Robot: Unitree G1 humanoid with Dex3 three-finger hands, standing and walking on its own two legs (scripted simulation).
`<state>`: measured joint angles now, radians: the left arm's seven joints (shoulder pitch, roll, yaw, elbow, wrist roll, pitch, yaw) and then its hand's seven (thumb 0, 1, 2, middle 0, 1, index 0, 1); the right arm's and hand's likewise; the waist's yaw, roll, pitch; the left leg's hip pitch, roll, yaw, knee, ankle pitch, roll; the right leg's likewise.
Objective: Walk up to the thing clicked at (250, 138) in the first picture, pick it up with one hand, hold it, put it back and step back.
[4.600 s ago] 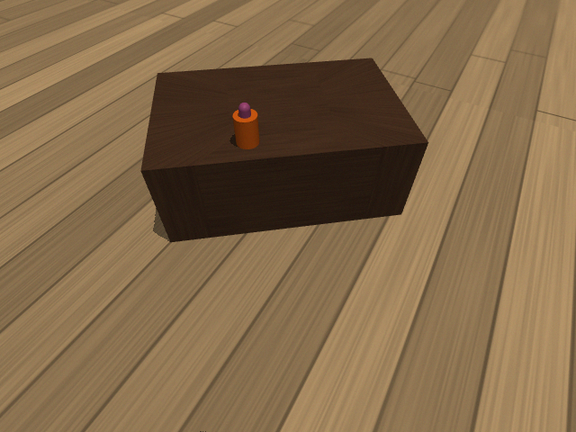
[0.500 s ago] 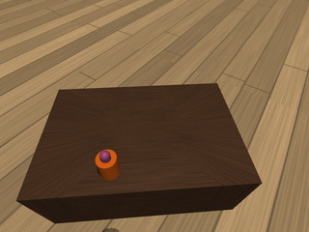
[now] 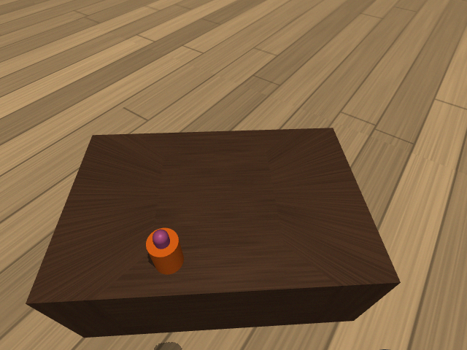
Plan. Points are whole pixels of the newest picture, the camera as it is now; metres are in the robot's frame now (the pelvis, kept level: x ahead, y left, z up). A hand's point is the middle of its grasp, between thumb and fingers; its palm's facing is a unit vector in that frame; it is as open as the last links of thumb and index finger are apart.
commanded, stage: stand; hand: left
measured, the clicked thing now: (164, 247) +0.44 +0.19 -0.28
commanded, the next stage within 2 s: none
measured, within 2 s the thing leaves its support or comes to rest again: neither
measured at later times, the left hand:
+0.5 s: hand out of the picture +0.08 +0.25 -0.16, palm faces -0.04 -0.94 -0.34, open 7.4 cm
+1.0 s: hand out of the picture +0.08 +0.25 -0.16, palm faces -0.04 -0.94 -0.34, open 7.4 cm
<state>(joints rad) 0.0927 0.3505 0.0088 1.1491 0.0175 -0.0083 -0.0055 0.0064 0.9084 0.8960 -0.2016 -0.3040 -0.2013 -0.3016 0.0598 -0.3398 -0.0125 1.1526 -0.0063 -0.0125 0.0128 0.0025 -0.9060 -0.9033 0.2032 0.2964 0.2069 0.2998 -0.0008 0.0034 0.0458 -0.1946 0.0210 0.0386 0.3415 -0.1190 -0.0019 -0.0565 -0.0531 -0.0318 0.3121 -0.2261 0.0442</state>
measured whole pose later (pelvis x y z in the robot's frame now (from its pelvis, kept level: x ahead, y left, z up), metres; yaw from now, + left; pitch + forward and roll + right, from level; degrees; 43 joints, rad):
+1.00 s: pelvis +0.01 +0.00 +0.00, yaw +0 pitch -2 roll +0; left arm 0.13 0.35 0.00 1.11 0.02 0.00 -0.01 0.01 0.91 0.90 -0.20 -0.30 -0.20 -0.30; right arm 0.09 -0.35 0.00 1.14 0.00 -0.01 0.01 0.00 -0.91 -0.90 0.20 0.30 0.21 0.30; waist 0.00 0.00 0.05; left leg -0.17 0.02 0.04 0.34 -0.13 -0.01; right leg -0.03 -0.05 -0.03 0.30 -0.24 0.04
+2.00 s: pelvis +0.02 +0.00 +0.00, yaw +0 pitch -2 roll +0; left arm 0.14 0.35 0.00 1.10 0.02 0.00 0.00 0.01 0.91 0.90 -0.20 -0.30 -0.20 -0.30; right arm 0.10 -0.35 0.00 1.13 0.00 -0.01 0.01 0.00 -0.91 -0.90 0.20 0.30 0.21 0.30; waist 0.00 -0.01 0.05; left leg -0.17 0.02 0.04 0.35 -0.15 0.00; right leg -0.02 -0.06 -0.03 0.30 -0.24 0.05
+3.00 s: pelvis +0.01 -0.01 -0.02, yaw +0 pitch +6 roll +0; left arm 0.14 0.41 0.24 0.66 0.01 0.23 -0.15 0.00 -0.48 0.02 -0.08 -0.03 -0.08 -0.03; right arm 0.25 -0.26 -0.06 0.56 0.03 -0.11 -0.05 -0.01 0.51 -0.05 0.06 0.05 0.06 0.05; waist -0.02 0.00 -0.05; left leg -0.46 0.04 0.02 0.62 -0.26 -0.02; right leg -0.33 -0.04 -0.03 0.61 -0.38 0.03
